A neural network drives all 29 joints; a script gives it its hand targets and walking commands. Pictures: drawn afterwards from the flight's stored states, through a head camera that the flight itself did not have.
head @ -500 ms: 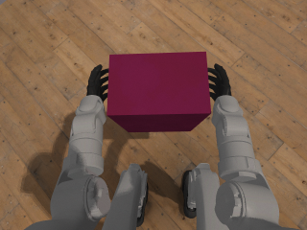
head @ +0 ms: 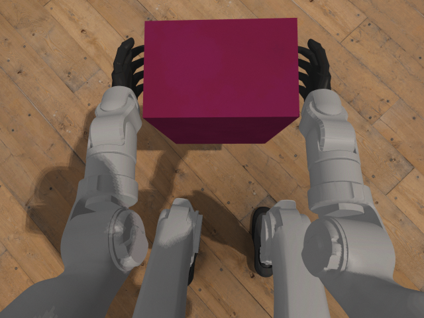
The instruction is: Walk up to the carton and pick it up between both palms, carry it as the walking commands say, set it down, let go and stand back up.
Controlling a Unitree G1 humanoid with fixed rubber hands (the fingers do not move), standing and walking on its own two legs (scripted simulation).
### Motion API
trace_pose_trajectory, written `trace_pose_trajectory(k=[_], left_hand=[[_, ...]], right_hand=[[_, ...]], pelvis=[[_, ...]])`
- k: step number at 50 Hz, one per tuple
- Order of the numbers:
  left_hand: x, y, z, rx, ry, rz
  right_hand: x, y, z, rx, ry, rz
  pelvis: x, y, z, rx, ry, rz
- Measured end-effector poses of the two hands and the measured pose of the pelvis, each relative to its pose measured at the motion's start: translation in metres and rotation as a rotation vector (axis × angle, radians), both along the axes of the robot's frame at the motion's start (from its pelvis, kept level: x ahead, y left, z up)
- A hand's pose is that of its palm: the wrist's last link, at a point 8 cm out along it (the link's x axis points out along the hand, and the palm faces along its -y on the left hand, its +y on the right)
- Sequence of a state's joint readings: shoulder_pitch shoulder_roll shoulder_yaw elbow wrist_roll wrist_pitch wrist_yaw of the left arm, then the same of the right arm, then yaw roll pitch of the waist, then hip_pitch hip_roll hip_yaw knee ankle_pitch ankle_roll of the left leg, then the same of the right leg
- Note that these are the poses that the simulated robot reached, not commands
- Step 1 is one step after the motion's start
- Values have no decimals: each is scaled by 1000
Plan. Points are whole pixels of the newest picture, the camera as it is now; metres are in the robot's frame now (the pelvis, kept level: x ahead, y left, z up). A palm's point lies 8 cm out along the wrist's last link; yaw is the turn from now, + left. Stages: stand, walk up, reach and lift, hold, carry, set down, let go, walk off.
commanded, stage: set down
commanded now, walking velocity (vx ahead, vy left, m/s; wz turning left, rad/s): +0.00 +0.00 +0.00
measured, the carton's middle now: (220, 97) +0.51 +0.02 -0.18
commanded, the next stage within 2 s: none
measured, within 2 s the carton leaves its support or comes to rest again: rests again in 1.36 s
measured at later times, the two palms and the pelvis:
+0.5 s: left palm (144, 95) +0.51 +0.18 -0.18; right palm (299, 96) +0.52 -0.14 -0.19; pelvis +0.00 +0.01 -0.06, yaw +0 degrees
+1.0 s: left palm (153, 98) +0.53 +0.18 -0.24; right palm (293, 95) +0.54 -0.14 -0.24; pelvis +0.00 +0.01 -0.10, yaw +0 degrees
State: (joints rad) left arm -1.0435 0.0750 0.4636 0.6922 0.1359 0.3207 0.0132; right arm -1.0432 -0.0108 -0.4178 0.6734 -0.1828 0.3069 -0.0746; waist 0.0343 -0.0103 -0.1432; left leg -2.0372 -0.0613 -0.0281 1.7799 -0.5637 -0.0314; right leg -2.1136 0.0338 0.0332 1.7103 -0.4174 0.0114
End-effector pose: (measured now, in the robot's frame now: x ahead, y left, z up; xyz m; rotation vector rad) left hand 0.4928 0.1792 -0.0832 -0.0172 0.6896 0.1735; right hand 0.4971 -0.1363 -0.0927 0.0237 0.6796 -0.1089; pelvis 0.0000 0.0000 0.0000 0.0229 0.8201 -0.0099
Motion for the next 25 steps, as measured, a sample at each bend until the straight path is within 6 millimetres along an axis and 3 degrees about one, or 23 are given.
trace_pose_trajectory(k=[25], left_hand=[[21, -1, -94, -1, 7, -4]], right_hand=[[22, -1, -93, -12, 13, 8]], pelvis=[[-5, 6, -59, -7, 14, 10]])
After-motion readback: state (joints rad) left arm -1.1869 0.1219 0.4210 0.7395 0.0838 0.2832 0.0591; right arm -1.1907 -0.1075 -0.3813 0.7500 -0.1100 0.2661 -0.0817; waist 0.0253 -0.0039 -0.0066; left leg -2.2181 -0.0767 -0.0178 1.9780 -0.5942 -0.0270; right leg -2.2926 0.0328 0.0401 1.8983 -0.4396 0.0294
